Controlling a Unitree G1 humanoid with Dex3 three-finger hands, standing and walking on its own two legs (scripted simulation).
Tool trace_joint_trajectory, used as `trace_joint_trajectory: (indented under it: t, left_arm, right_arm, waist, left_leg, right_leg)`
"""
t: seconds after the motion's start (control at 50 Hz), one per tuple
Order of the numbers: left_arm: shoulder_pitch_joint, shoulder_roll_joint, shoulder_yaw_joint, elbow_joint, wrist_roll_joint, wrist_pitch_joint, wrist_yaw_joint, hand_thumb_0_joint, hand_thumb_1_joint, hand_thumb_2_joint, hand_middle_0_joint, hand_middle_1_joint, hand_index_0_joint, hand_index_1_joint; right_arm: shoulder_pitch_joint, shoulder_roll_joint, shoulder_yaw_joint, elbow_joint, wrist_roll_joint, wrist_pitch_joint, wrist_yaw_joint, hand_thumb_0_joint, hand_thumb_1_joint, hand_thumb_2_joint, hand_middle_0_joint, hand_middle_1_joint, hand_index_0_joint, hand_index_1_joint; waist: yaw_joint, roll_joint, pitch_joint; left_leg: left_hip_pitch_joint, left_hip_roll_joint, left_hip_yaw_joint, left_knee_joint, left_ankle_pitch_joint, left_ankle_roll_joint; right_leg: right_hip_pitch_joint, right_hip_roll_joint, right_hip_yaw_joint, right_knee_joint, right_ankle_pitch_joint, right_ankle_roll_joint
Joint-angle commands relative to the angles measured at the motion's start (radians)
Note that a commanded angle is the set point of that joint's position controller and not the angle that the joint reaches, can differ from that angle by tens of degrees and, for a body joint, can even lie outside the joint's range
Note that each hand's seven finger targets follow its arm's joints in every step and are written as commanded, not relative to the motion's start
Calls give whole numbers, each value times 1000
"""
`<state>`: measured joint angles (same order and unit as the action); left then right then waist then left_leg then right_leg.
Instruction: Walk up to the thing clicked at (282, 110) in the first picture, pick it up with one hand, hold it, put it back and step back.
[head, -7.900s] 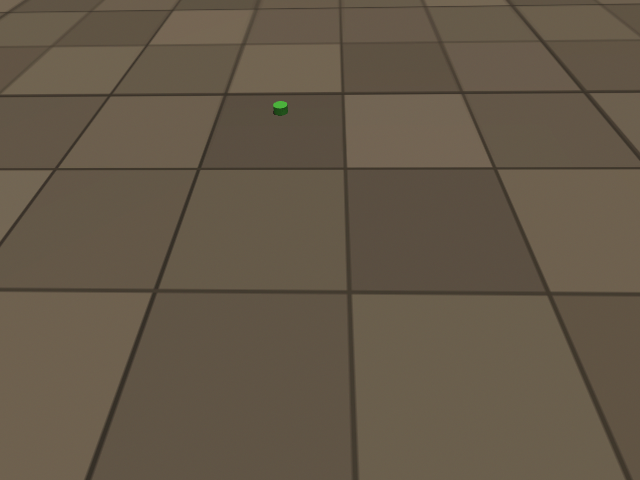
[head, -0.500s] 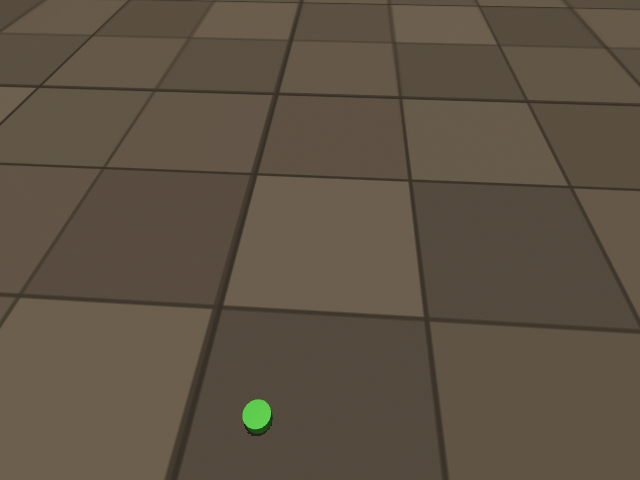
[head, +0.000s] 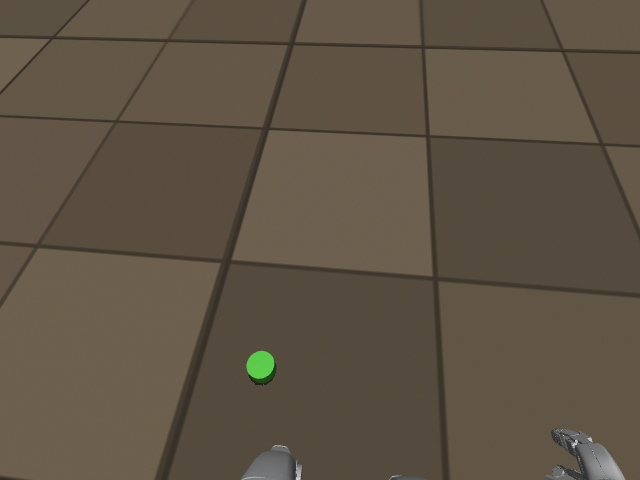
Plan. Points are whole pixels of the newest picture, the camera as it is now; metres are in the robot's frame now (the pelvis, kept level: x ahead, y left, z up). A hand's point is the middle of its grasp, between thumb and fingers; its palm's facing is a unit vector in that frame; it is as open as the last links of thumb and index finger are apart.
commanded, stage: walk up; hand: left
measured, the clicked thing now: (261, 366) +0.48 +0.23 -0.73
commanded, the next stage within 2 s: none
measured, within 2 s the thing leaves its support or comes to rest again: neither
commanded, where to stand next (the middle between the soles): +0.09 +0.00 m, yaw +0 degrees
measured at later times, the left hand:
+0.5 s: hand out of the picture +0.08 +0.30 -0.14, palm faces +0.04 -0.92 -0.39, open 7.4 cm
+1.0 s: hand out of the picture +0.10 +0.31 -0.15, palm faces +0.05 -0.90 -0.44, open 7.4 cm
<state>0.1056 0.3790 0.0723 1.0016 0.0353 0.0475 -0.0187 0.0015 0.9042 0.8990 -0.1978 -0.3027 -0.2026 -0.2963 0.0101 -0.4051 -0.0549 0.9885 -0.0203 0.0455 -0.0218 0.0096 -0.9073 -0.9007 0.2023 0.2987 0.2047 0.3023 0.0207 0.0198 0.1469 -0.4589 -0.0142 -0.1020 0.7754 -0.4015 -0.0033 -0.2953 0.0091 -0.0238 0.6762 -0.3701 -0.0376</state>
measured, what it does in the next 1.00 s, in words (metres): steps on the spot: left foot, then right foot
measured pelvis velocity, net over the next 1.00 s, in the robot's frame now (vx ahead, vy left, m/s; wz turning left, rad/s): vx -0.02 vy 0.03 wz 0.07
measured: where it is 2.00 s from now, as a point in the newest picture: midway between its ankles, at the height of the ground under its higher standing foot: outside the picture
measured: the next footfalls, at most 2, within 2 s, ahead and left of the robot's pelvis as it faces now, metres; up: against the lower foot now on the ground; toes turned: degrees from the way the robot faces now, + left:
left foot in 0.30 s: +0.07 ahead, +0.15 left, +0.00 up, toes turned +5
right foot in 0.58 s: +0.18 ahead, -0.12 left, +0.00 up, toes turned +1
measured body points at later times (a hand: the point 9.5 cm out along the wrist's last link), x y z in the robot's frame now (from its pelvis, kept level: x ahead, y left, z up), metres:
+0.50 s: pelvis +0.05 +0.01 +0.01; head +0.08 +0.02 +0.46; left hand +0.08 +0.35 -0.11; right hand +0.15 -0.30 -0.10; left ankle +0.03 +0.15 -0.72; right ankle +0.10 -0.12 -0.69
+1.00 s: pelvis -0.02 +0.03 -0.02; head +0.04 +0.03 +0.43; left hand +0.10 +0.36 -0.13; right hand +0.06 -0.29 -0.14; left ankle -0.03 +0.15 -0.72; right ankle +0.10 -0.11 -0.69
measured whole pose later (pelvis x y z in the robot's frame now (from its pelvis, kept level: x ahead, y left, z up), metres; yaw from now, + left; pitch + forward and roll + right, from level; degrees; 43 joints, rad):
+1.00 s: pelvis -0.02 +0.03 -0.02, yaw +4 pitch -3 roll +0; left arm 0.09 0.41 0.07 0.85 0.02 0.06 0.04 0.00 0.90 0.90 -0.20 -0.30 -0.21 -0.30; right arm 0.20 -0.39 -0.05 0.89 -0.04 0.07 0.02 0.01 -0.91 -0.90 0.20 0.30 0.21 0.30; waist -0.02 -0.01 0.18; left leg -0.31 -0.01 -0.03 0.82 -0.46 0.00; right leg -0.60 0.02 0.11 1.00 -0.47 -0.01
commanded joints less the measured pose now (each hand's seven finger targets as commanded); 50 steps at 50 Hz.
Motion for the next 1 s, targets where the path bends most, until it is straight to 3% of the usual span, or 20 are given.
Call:
trace_joint_trajectory:
  t: [0.0, 0.08, 0.14, 0.24, 0.26, 0.3, 0.32, 0.42, 0.48, 0.54, 0.58, 0.6, 0.68, 0.74, 0.84, 0.88, 0.9, 0.92, 0.94, 0.98]
  left_arm:
    - [-85, 209, 43, -113, 16, -49, 25, 0, 900, 900, -200, -300, -200, -300]
    - [146, 301, 79, -95, 19, -95, 13, 0, 900, 900, -200, -300, -200, -300]
    - [239, 303, 84, -98, 6, -105, 12, 0, 900, 900, -200, -300, -200, -300]
    - [120, 252, 55, -179, -4, -95, -13, 0, 900, 900, -200, -300, -200, -300]
    - [112, 203, 39, -195, -7, -86, -17, 0, 900, 900, -200, -300, -200, -300]
    - [99, 133, 17, -222, -4, -67, -5, 0, 900, 900, -200, -300, -200, -300]
    - [85, 230, 40, -203, -8, -65, 5, 0, 900, 900, -200, -300, -200, -300]
    - [197, 192, 27, -124, -45, -53, 8, 0, 900, 900, -200, -300, -200, -300]
    - [191, 184, 21, -128, -54, -50, 36, 0, 900, 900, -200, -300, -200, -300]
    - [219, 232, 43, -115, -37, -54, 42, 0, 900, 900, -200, -300, -200, -300]
    - [217, 332, 64, -148, -22, -70, 48, 0, 900, 900, -200, -300, -200, -300]
    - [194, 392, 70, -178, -17, -70, 54, 0, 900, 900, -200, -300, -200, -300]
    - [43, 297, 62, -239, -16, -54, 81, 0, 900, 900, -200, -300, -200, -300]
    - [87, 252, 52, -237, -5, -60, 102, 0, 900, 900, -200, -300, -200, -300]
    - [5, 285, 58, -257, 2, -34, 75, 0, 900, 900, -200, -300, -200, -300]
    - [0, 259, 52, -247, -12, -9, 65, 0, 900, 900, -200, -300, -200, -300]
    - [24, 193, 35, -245, -22, -6, 64, 0, 900, 900, -200, -300, -200, -300]
    - [-68, 226, 52, -263, -25, -15, 80, 0, 900, 900, -200, -300, -200, -300]
    - [-123, 262, 71, -255, -11, -18, 79, 0, 900, 900, -200, -300, -200, -300]
    - [17, 224, 60, -201, -25, -13, 61, 0, 900, 900, -200, -300, -200, -300]
  right_arm:
    - [100, -167, -36, -33, 19, -37, -4, 0, -900, -900, 200, 300, 200, 300]
    - [42, -209, -46, -98, -26, -48, 54, 0, -900, -900, 200, 300, 200, 300]
    - [-25, -181, -45, -148, -36, -62, 67, 0, -900, -900, 200, 300, 200, 300]
    - [213, -151, -66, -97, -12, -101, 66, 0, -900, -900, 200, 300, 200, 300]
    - [308, -181, -86, -74, -16, -112, 51, 0, -900, -900, 200, 300, 200, 300]
    - [374, -335, -116, -105, -28, -123, 16, 0, -900, -900, 200, 300, 200, 300]
    - [332, -349, -116, -116, 0, -120, 12, 0, -900, -900, 200, 300, 200, 300]
    - [130, -219, -50, -171, 4, -114, -7, 0, -900, -900, 200, 300, 200, 300]
    - [74, -208, -48, -200, 12, -46, -4, 0, -900, -900, 200, 300, 200, 300]
    - [67, -189, -49, -228, 35, -4, 4, 0, -900, -900, 200, 300, 200, 300]
    - [147, -115, -30, -232, 51, 18, 4, 0, -900, -900, 200, 300, 200, 300]
    - [162, -148, -49, -231, 44, 41, -13, 0, -900, -900, 200, 300, 200, 300]
    - [236, -195, -72, -207, 38, 45, -12, 0, -900, -900, 200, 300, 200, 300]
    - [208, -188, -60, -220, 26, 46, -2, 0, -900, -900, 200, 300, 200, 300]
    - [273, -202, -65, -155, 4, 11, 16, 0, -900, -900, 200, 300, 200, 300]
    - [327, -205, -74, -115, -20, 4, 24, 0, -900, -900, 200, 300, 200, 300]
    - [274, -254, -78, -143, -41, -1, 26, 0, -900, -900, 200, 300, 200, 300]
    - [188, -389, -101, -192, -23, -1, 31, 0, -900, -900, 200, 300, 200, 300]
    - [130, -379, -99, -199, -20, -16, 26, 0, -900, -900, 200, 300, 200, 300]
    - [65, -288, -70, -198, -27, -49, -4, 0, -900, -900, 200, 300, 200, 300]
  waist:
    - [-36, -121, -144]
    - [65, -151, -162]
    - [91, -111, -70]
    - [-49, -117, -145]
    - [-92, -48, -182]
    - [-124, 151, -166]
    - [-107, 45, -90]
    - [-5, 139, -54]
    - [0, 245, -61]
    - [25, 107, -142]
    - [30, -243, -198]
    - [28, -268, -255]
    - [-23, -146, -239]
    - [18, -119, -279]
    - [2, -272, -260]
    - [-36, -156, -174]
    - [-36, 90, -103]
    - [-77, 284, -65]
    - [-73, 198, -12]
    - [20, 17, -85]
  left_leg:
    - [43, -29, -15, 229, -72, 11]
    - [-159, 32, 46, 36, -93, 15]
    - [-180, 63, 42, -95, -98, 26]
    - [347, 1, 171, -401, 185, 36]
    - [590, 1, 137, -409, 188, 52]
    - [594, 429, -444, -542, -45, 216]
    - [433, 474, -438, -537, 29, 294]
    - [194, 300, 22, -347, 793, 202]
    - [221, 229, 80, -220, 916, 167]
    - [136, 154, 116, -57, 566, 94]
    - [-21, -44, 146, 333, -126, 23]
    - [28, -61, -17, 525, -320, 32]
    - [-8, -46, -98, 697, -137, -2]
    - [-65, -25, -82, 524, -136, -25]
    - [136, -7, 116, -36, -136, -2]
    - [299, -8, 94, -226, 31, 24]
    - [238, 160, -210, -391, -100, 85]
    - [-14, 412, -512, -500, 13, 260]
    - [-98, 449, -557, -510, 105, 328]
    - [90, 301, -272, -338, 278, 227]
  right_leg:
    - [26, -263, 282, -341, 264, -162]
    - [393, -322, 414, -428, -294, -184]
    - [423, -345, 397, -438, -100, -189]
    - [97, -198, 94, -263, 115, -114]
    - [-104, -127, 9, -111, 83, -69]
    - [-393, 9, 40, 253, -224, 8]
    - [-324, -62, 145, 322, -212, 4]
    - [-65, -42, 113, 239, -82, 28]
    - [-70, -17, -4, 111, 43, 41]
    - [99, -2, -37, -88, 336, 26]
    - [182, -330, 395, -239, 882, -118]
    - [80, -458, 610, -274, 875, -269]
    - [14, -313, 322, -173, 571, -211]
    - [167, -287, 263, -130, 611, -202]
    - [38, -256, 251, -173, 70, -153]
    - [-217, -195, 205, -36, -25, -68]
    - [-373, -55, 137, 177, -133, -22]
    - [-296, 70, 100, 392, -280, 26]
    - [-244, 60, 224, 549, -252, 23]
    - [-303, 85, 271, 643, -95, 10]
